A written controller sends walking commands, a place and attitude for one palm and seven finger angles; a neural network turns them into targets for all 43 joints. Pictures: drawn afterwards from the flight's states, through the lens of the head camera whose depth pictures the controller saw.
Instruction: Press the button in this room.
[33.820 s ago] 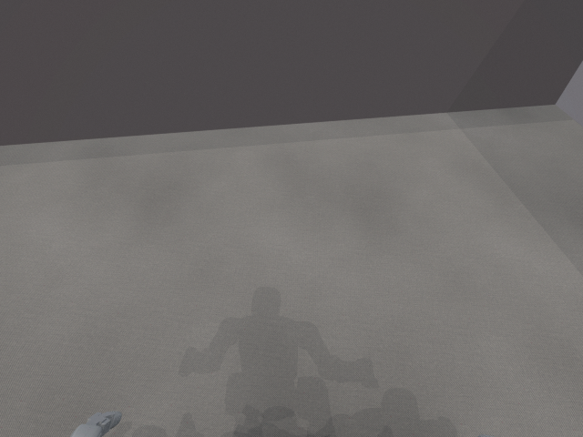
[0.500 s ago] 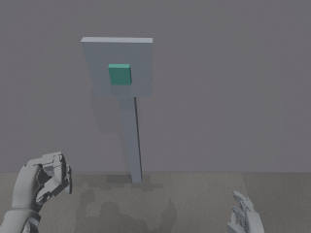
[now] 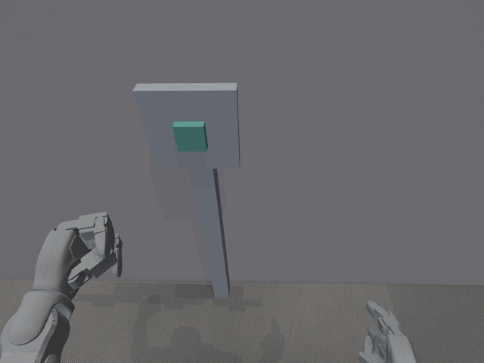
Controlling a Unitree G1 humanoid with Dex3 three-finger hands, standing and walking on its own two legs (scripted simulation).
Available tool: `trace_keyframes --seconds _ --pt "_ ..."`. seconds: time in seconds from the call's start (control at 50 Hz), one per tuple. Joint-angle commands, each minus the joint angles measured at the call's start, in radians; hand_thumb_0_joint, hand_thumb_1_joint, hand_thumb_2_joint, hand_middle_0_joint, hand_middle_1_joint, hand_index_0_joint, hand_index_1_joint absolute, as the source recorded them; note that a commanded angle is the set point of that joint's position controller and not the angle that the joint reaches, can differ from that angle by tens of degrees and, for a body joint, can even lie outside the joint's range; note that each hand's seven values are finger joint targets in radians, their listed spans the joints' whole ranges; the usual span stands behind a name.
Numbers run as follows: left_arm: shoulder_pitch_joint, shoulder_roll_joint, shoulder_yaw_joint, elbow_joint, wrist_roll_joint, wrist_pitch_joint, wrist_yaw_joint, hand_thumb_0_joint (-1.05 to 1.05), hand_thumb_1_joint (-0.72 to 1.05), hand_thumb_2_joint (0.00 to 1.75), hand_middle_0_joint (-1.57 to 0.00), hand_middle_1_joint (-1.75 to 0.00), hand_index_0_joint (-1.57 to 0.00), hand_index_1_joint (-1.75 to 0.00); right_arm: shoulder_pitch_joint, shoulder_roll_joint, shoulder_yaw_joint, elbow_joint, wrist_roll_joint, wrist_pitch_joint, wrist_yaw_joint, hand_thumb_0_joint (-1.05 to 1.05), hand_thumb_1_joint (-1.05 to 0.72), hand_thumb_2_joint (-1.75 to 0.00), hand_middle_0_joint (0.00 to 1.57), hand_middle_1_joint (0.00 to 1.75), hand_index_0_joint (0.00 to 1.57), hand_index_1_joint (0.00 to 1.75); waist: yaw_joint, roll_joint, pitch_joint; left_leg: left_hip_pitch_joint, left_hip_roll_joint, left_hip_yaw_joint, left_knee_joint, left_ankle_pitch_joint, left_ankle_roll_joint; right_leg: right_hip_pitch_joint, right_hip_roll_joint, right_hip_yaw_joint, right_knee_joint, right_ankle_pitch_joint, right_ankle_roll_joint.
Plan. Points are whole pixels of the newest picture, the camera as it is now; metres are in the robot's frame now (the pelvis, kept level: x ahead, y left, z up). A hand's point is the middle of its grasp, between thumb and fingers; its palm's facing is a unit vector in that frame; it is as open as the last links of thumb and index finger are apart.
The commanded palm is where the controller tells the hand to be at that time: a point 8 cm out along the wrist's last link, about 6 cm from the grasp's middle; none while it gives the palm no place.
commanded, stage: raise the hand and make a fist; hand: left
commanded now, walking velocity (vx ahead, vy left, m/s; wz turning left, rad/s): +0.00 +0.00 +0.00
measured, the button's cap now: (191, 135) +0.52 +0.16 +0.12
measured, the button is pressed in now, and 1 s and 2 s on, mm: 0 0 0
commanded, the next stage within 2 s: aim a knuckle at the button in 0.32 s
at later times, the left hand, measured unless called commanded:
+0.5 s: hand (118, 256) +0.23 +0.20 +0.12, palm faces +0.08 -1.00 -0.04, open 3.1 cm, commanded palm +0.22 +0.25 +0.12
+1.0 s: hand (153, 214) +0.32 +0.18 +0.10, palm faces +0.06 -1.00 -0.01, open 3.1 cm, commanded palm +0.31 +0.23 +0.10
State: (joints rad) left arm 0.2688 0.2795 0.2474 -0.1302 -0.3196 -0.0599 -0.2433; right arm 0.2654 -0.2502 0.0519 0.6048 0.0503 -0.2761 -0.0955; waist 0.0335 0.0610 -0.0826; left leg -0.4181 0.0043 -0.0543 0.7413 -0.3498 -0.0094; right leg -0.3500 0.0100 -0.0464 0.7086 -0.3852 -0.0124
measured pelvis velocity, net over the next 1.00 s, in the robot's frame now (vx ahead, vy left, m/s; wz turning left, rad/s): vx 0.00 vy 0.00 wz -0.02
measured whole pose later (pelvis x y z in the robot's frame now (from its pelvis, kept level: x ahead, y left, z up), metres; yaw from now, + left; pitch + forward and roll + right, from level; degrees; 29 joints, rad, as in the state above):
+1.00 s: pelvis +0.00 +0.00 +0.00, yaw -1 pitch +3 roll -1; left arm -0.10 0.23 0.19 0.23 -0.23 -0.10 -0.13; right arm 0.25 -0.25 0.04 0.65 0.04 -0.20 -0.09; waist 0.00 0.03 -0.04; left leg -0.44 0.00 -0.03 0.72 -0.34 0.00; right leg -0.39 0.01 -0.02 0.71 -0.37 -0.01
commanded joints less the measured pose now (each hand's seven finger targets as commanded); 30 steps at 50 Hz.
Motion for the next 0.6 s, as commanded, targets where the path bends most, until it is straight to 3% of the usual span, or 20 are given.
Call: trace_keyframes --seconds 0.0,0.06,0.12,0.24,0.32,0.38,0.4,0.44,0.46,0.48,0.54,0.56,0.58 --pt "-0.109 0.144 0.093 -0.183 -0.012 -0.041 0.006 0.0 0.9 0.9 -1.3 -1.5 -1.3 -1.5 -0.108 -0.104 -0.048 -0.175 0.003 -0.054 -0.01 0.0 -0.9 -0.9 0.2 0.3 0.2 0.3 0.012 -0.06 -0.077 0.084 -0.019 0.031 -0.126 0.183 0.034 0.001 0.0 -0.002 -0.145 0.227 0.012" --pt "-0.126 0.149 0.098 -0.2 -0.01 -0.06 0.014 0.0 0.9 0.9 -1.3 -1.5 -1.3 -1.5 -0.109 -0.103 -0.049 -0.174 -0.002 -0.052 -0.006 0.0 -0.9 -0.9 0.2 0.3 0.2 0.3 0.009 -0.078 -0.078 0.086 -0.019 0.034 -0.123 0.185 0.035 0.009 0.001 0.007 -0.15 0.228 0.015" --pt "-0.155 0.141 0.085 -0.231 0.002 -0.084 0.023 0.0 0.9 0.9 -1.3 -1.5 -1.3 -1.5 -0.108 -0.097 -0.048 -0.172 -0.001 -0.053 -0.004 0.0 -0.9 -0.9 0.2 0.3 0.2 0.3 0.003 -0.02 -0.088 0.11 -0.021 0.038 -0.126 0.183 0.034 0.0 0.0 0.007 -0.149 0.223 0.011" --pt "-0.134 0.137 0.078 -0.226 0.01 -0.107 0.021 0.0 0.9 0.9 -1.3 -1.5 -1.3 -1.5 -0.104 -0.097 -0.05 -0.162 -0.003 -0.054 -0.004 0.0 -0.9 -0.9 0.2 0.3 0.2 0.3 0.0 -0.011 -0.101 0.116 -0.021 0.04 -0.123 0.195 0.034 0.013 -0.002 0.008 -0.147 0.246 0.011" --pt "-0.126 0.135 0.078 -0.205 0.005 -0.093 0.017 0.0 0.9 0.9 -1.3 -1.5 -1.3 -1.5 -0.111 -0.098 -0.05 -0.163 -0.001 -0.051 -0.009 0.0 -0.9 -0.9 0.2 0.3 0.2 0.3 0.0 -0.012 -0.084 0.109 -0.021 0.041 -0.129 0.171 0.035 0.005 -0.002 0.01 -0.158 0.218 0.013" --pt "-0.128 0.138 0.089 -0.192 -0.008 -0.089 0.013 0.0 0.9 0.9 -1.3 -1.5 -1.3 -1.5 -0.114 -0.101 -0.052 -0.164 -0.002 -0.048 -0.011 0.0 -0.9 -0.9 0.2 0.3 0.2 0.3 -0.001 -0.083 -0.082 0.094 -0.021 0.038 -0.127 0.17 0.038 0.013 -0.003 0.017 -0.165 0.218 0.019" --pt "-0.135 0.136 0.089 -0.19 -0.008 -0.088 0.012 0.0 0.9 0.9 -1.3 -1.5 -1.3 -1.5 -0.115 -0.101 -0.051 -0.164 -0.002 -0.047 -0.013 0.0 -0.9 -0.9 0.2 0.3 0.2 0.3 0.002 -0.062 -0.086 0.095 -0.022 0.041 -0.126 0.172 0.037 0.015 -0.004 0.018 -0.164 0.221 0.018" --pt "-0.213 0.109 0.052 -0.175 -0.002 -0.091 0.016 0.0 0.9 0.9 -1.3 -1.5 -1.3 -1.5 -0.114 -0.1 -0.049 -0.153 0.0 -0.048 -0.015 0.0 -0.9 -0.9 0.2 0.3 0.2 0.3 -0.016 -0.044 -0.065 0.104 -0.021 0.035 -0.129 0.15 0.036 -0.018 -0.001 0.011 -0.164 0.191 0.017" --pt "-0.251 0.107 0.034 -0.169 0.003 -0.096 0.021 0.0 0.9 0.9 -1.3 -1.5 -1.3 -1.5 -0.113 -0.103 -0.047 -0.148 0.0 -0.048 -0.016 0.0 -0.9 -0.9 0.2 0.3 0.2 0.3 -0.03 -0.072 -0.044 0.098 -0.018 0.03 -0.125 0.14 0.039 -0.032 0.003 0.013 -0.167 0.173 0.018" --pt "-0.271 0.089 0.015 -0.165 0.007 -0.096 0.022 0.0 0.9 0.9 -1.3 -1.5 -1.3 -1.5 -0.116 -0.102 -0.05 -0.148 0.001 -0.05 -0.017 0.0 -0.9 -0.9 0.2 0.3 0.2 0.3 -0.027 -0.038 -0.053 0.107 -0.019 0.032 -0.127 0.128 0.038 -0.041 0.0 0.014 -0.167 0.157 0.017" --pt "-0.341 0.103 0.013 -0.11 0.027 -0.1 0.039 0.0 0.9 0.9 -1.3 -1.5 -1.3 -1.5 -0.11 -0.105 -0.048 -0.131 -0.001 -0.051 -0.023 0.0 -0.9 -0.9 0.2 0.3 0.2 0.3 -0.034 -0.037 -0.048 0.103 -0.017 0.025 -0.133 0.096 0.037 -0.058 -0.002 0.013 -0.169 0.111 0.014" --pt "-0.369 0.108 0.006 -0.116 0.034 -0.106 0.045 0.0 0.9 0.9 -1.3 -1.5 -1.3 -1.5 -0.107 -0.107 -0.048 -0.131 -0.002 -0.05 -0.023 0.0 -0.9 -0.9 0.2 0.3 0.2 0.3 -0.037 -0.062 -0.063 0.099 -0.017 0.024 -0.131 0.097 0.038 -0.049 0.0 0.014 -0.165 0.105 0.015" --pt "-0.374 0.09 -0.011 -0.115 0.041 -0.107 0.049 0.0 0.9 0.9 -1.3 -1.5 -1.3 -1.5 -0.115 -0.102 -0.049 -0.136 -0.003 -0.051 -0.022 0.0 -0.9 -0.9 0.2 0.3 0.2 0.3 -0.03 -0.04 -0.089 0.113 -0.018 0.026 -0.13 0.108 0.038 -0.044 -0.005 0.017 -0.16 0.121 0.013"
